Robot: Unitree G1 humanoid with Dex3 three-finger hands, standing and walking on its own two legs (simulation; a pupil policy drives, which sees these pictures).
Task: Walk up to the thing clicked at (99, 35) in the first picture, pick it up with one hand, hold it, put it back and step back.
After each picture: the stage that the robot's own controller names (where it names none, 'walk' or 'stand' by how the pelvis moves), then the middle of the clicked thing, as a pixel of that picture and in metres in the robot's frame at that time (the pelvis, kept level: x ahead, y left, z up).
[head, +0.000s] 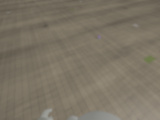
stand; (99, 37) +2.07 -0.21 -0.72
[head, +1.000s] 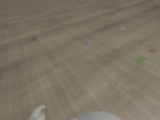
walk; (88, 44) +1.94 +0.17 -0.68
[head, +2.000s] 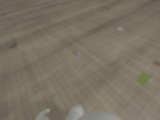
walk; (78, 53) +1.30 +0.36 -0.71
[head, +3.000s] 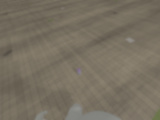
walk; (79, 71) +0.86 +0.26 -0.72
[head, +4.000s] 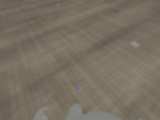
walk; (79, 86) +0.52 +0.19 -0.70
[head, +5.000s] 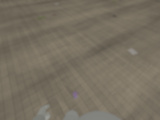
stand; (75, 95) +0.41 +0.15 -0.71
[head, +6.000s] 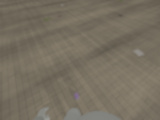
stand; (76, 96) +0.40 +0.17 -0.71
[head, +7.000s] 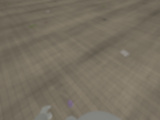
stand; (70, 103) +0.33 +0.22 -0.72
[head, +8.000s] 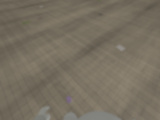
stand; (69, 99) +0.35 +0.23 -0.72
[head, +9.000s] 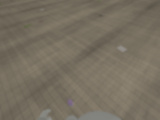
stand; (70, 102) +0.32 +0.23 -0.72
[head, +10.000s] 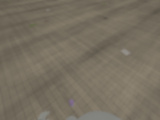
stand; (71, 102) +0.34 +0.20 -0.73
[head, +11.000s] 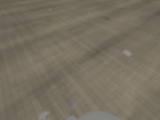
stand; (71, 103) +0.34 +0.20 -0.73
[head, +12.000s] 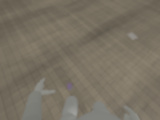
go down; (69, 86) +0.38 +0.19 -0.62
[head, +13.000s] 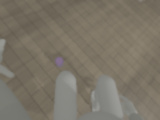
go down; (59, 62) +0.42 +0.26 -0.30
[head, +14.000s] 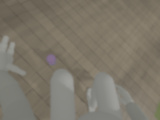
close in; (51, 60) +0.41 +0.28 -0.27
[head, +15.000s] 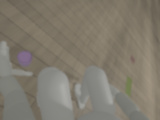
close; (25, 59) +0.38 +0.30 -0.21
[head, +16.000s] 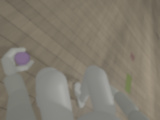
lift; (23, 60) +0.37 +0.31 -0.22
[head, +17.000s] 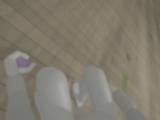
lift; (23, 62) +0.36 +0.30 -0.22
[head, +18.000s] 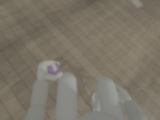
lift; (54, 71) +0.31 +0.26 -0.06
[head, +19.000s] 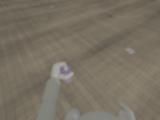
hold; (66, 74) +0.33 +0.17 +0.05
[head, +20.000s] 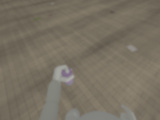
hold; (67, 76) +0.33 +0.16 +0.00
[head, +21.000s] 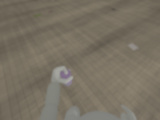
hold; (66, 77) +0.32 +0.18 -0.01
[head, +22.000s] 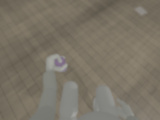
crouch; (61, 64) +0.39 +0.21 -0.09
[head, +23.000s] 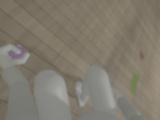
lower; (19, 55) +0.39 +0.32 -0.23
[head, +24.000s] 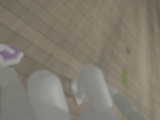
lower; (11, 56) +0.41 +0.32 -0.22
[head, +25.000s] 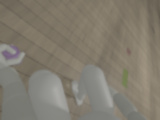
lower; (13, 56) +0.40 +0.32 -0.22
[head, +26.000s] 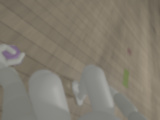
lower; (13, 56) +0.40 +0.32 -0.22
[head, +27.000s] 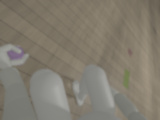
loosen; (17, 56) +0.40 +0.31 -0.22
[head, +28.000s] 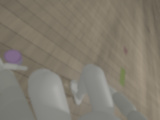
withdraw; (14, 59) +0.39 +0.31 -0.22
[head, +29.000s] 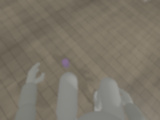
walk; (65, 63) +0.43 +0.24 -0.35
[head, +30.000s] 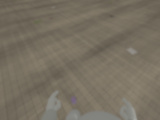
stand; (73, 100) +0.36 +0.17 -0.66
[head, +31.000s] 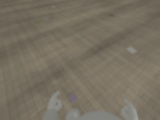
stand; (73, 98) +0.38 +0.19 -0.67
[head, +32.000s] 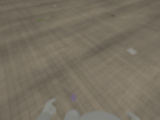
stand; (73, 97) +0.37 +0.19 -0.69
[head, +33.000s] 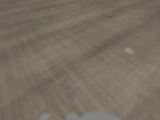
walk; (74, 98) +0.40 +0.19 -0.72
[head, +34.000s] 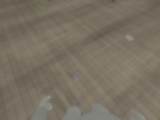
walk; (75, 77) +0.57 +0.17 -0.71
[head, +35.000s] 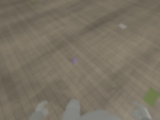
walk; (75, 61) +0.86 +0.26 -0.69
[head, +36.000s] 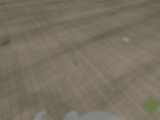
stand; (79, 64) +1.01 +0.21 -0.70
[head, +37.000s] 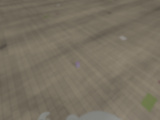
stand; (77, 64) +1.01 +0.21 -0.73
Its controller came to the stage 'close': yes
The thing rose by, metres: 0.71
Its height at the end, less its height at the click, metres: +0.00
